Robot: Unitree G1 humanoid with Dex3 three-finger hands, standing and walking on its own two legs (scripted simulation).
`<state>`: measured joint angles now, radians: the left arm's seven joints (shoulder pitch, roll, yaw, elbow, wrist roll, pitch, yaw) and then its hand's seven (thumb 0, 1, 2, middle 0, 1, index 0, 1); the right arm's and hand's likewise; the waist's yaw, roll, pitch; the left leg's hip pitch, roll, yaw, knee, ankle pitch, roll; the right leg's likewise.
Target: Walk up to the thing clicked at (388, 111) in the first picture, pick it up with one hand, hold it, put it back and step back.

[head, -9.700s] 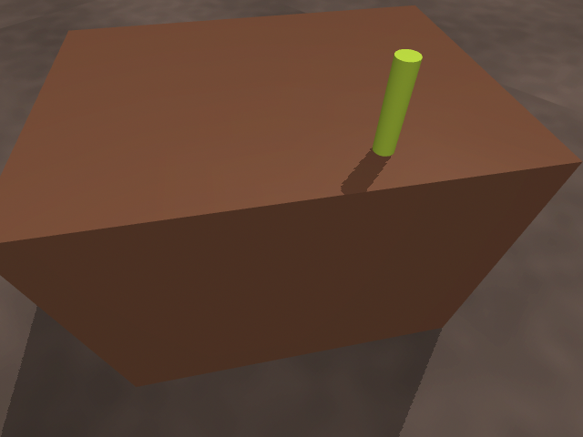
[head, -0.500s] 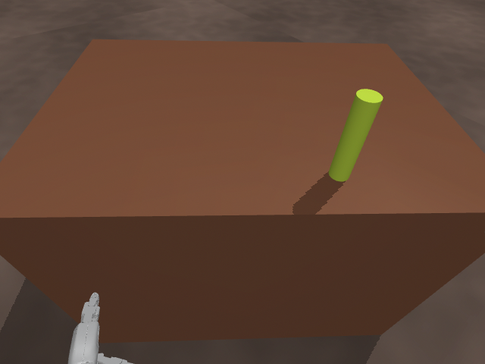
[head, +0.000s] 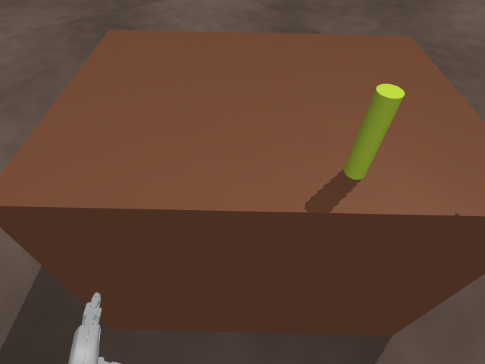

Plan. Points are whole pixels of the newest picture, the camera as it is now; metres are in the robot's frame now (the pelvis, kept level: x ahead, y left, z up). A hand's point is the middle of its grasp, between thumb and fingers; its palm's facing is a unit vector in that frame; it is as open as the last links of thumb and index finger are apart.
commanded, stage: go down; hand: right
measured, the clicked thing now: (370, 136) +0.47 -0.21 +0.13
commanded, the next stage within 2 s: approach in 1.40 s
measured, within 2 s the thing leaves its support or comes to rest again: neither
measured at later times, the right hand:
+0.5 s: hand out of the picture +0.37 -0.39 +0.21, palm faces +0.20 +0.98 +0.01, open 17.7 cm
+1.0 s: hand out of the picture +0.38 -0.40 +0.21, palm faces +0.20 +0.98 -0.01, open 17.7 cm
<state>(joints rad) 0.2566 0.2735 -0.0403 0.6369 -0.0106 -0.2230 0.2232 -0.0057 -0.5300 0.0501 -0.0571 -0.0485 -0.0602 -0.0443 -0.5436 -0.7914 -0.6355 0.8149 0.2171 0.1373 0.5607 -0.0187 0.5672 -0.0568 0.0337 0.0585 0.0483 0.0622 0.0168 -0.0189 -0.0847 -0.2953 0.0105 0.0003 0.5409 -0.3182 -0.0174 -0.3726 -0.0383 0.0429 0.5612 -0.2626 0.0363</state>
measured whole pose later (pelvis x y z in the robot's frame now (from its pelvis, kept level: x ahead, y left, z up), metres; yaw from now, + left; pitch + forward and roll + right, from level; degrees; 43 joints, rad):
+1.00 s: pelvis +0.00 -0.01 -0.01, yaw +0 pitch +8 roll +1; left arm 0.27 0.26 -0.07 0.58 -0.01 -0.20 0.21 0.00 -0.53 0.06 -0.06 -0.05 -0.06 -0.04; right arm -0.71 -0.94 -0.62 1.02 0.18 0.08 0.61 -0.02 0.60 -0.06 0.03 0.06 0.04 0.06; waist 0.05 0.00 -0.09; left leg -0.39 0.01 0.00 0.58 -0.33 -0.03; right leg -0.49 -0.04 0.04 0.63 -0.30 0.03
